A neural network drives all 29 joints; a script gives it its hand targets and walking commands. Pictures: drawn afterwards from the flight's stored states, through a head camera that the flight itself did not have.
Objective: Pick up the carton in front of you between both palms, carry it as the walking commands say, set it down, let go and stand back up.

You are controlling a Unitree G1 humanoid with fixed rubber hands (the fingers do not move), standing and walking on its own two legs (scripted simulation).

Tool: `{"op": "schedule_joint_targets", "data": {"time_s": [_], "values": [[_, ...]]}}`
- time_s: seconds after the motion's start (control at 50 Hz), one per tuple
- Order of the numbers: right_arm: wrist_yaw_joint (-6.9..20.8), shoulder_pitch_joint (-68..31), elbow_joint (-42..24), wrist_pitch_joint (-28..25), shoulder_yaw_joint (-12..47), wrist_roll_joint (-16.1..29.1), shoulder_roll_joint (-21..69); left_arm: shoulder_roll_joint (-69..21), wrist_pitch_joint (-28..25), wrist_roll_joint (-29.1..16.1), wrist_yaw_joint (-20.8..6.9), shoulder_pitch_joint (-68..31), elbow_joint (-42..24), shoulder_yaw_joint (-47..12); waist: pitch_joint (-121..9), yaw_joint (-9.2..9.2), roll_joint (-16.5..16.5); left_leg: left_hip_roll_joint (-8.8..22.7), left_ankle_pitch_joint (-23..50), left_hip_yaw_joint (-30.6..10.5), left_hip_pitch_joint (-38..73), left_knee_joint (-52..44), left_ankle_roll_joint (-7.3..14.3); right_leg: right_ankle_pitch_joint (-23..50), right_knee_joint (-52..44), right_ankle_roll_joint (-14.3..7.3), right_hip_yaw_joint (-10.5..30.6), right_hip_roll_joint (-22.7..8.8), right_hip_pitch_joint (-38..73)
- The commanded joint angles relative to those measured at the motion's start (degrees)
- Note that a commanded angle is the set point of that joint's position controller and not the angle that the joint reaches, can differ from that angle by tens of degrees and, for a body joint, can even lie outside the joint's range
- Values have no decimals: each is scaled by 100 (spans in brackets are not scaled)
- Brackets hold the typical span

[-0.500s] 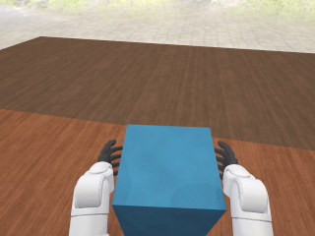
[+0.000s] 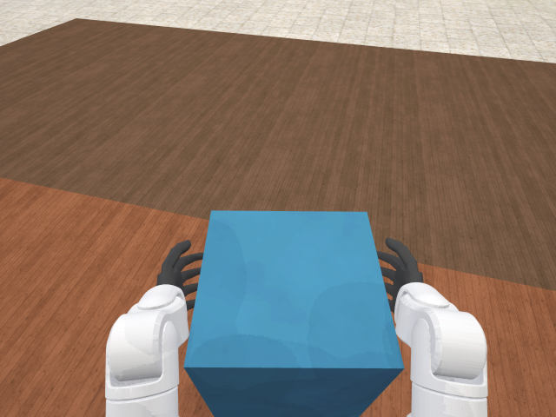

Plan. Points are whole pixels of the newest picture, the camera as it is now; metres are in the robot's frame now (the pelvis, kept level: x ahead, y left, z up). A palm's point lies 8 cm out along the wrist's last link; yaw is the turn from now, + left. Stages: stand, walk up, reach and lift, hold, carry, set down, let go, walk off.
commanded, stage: carry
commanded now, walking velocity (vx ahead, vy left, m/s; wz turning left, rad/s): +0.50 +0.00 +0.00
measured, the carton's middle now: (287, 321) +0.27 +0.01 +0.01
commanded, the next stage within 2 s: none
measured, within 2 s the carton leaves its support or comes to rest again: neither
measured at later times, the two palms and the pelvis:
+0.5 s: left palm (211, 149) +0.60 +0.17 +0.06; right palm (363, 159) +0.57 -0.13 +0.07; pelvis +0.33 +0.05 +0.00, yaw -5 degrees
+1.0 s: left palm (245, 67) +0.93 +0.14 +0.08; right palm (359, 69) +0.94 -0.17 +0.07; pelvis +0.67 -0.02 +0.00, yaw +0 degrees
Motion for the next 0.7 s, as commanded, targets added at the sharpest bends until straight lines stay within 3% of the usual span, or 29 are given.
{"op": "schedule_joint_targets", "data": {"time_s": [0.0,0.12,0.14,0.18,0.2,0.22,0.24,0.26,0.28,0.32,0.34,0.38,0.54,0.64,0.68], "values": [[1326,-2104,-99,-104,4026,1956,5277,-5200,0,-2541,-1632,-2732,-439,-4208,-1187,-78,-514,-12,442,134,-942,-834,-47,2598,-663,-337,1283,-1446,1941],[1282,-2066,-170,-87,4089,1919,5200,-5009,-14,-2453,-1729,-2414,-197,-4106,-510,-58,-880,-319,1501,776,-87,-2563,103,3244,-693,-203,467,-1169,1380],[1304,-2124,-216,-87,4125,1979,5216,-5009,-26,-2429,-1724,-2410,-207,-4102,-553,-74,-922,-345,1684,811,272,-2678,161,3675,-525,-150,355,-1182,1361],[1349,-2132,-238,-104,4169,2053,5229,-5003,-42,-2398,-1709,-2419,-268,-4112,-957,-164,-895,-632,1577,1078,1455,-2916,204,4449,509,29,-65,-1069,1278],[1376,-2083,-204,-115,4159,2067,5214,-4990,-47,-2373,-1701,-2428,-300,-4122,-1287,-263,-669,-738,1172,1173,2445,-3036,208,4180,1481,149,-223,-885,905],[1410,-2031,-188,-119,4128,2072,5221,-4940,-60,-2340,-1697,-2473,-290,-4125,-1629,-408,-257,-86,531,360,3513,-3088,224,2695,2652,245,-107,-771,53],[1447,-2022,-25,-162,4061,2014,5119,-5009,-26,-2355,-1684,-2548,-405,-4221,-2106,-353,1226,1715,-766,-2782,4534,-3814,1127,957,4498,512,103,-119,-1544],[1476,-1970,3,-202,4110,2125,5306,-4995,-60,-2319,-1687,-2540,-380,-4211,-1976,-345,1582,2066,-234,-3823,4590,-4558,1456,-1148,5457,429,778,219,-2490],[1503,-2102,-127,-238,4177,2222,5405,-5162,-120,-2329,-1678,-2565,-288,-4251,-1828,-319,1247,1960,517,-3132,4370,-4390,1365,-1058,5883,251,1138,-182,-2697],[1544,-2271,-260,-331,4297,2348,5690,-5493,-267,-2302,-1655,-2529,-279,-4265,-1691,-302,321,1606,1477,-2011,3669,-4270,958,-422,5316,117,1181,-602,-2544],[1562,-2335,-322,-369,4356,2395,5755,-5590,-324,-2264,-1629,-2445,-259,-4277,-1672,-276,409,1474,1496,-1596,3407,-4363,775,-212,4912,140,1130,-682,-2375],[1611,-2191,-378,-414,4400,2453,5753,-5695,-427,-2172,-1562,-2194,-186,-4285,-1707,-265,645,1299,1587,-1068,3300,-4482,686,-29,4387,205,903,-582,-2242],[1664,-1865,-626,-371,4279,2403,5086,-5327,-454,-2138,-1389,-2110,-557,-4428,-897,-281,909,948,2423,-94,3627,-4617,709,892,2253,449,218,-442,-2893],[1514,-1775,-591,-119,4067,2194,4594,-4803,-117,-2255,-1414,-2214,-667,-4318,-367,-330,935,899,3154,186,3705,-4462,647,1266,1288,253,-118,-240,-2580],[1477,-1893,-593,-25,4038,2162,4511,-4679,-2,-2286,-1445,-2301,-628,-4246,-430,-288,1025,902,4041,374,3708,-4026,516,1234,1057,119,-255,-108,-1926]]}}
